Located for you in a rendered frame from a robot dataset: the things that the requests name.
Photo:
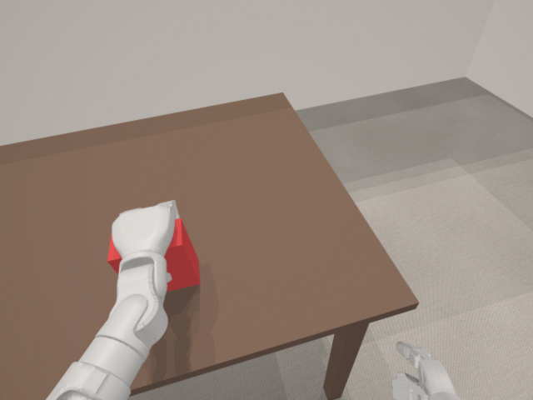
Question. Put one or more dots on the robot right hand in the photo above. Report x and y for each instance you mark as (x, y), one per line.
(433, 378)

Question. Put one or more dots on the robot left hand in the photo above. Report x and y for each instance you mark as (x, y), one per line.
(148, 229)

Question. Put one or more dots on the robot left forearm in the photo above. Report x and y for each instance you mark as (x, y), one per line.
(137, 321)

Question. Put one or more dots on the table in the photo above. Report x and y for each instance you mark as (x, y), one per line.
(285, 255)

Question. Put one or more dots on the sponge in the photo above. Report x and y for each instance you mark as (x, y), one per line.
(182, 260)

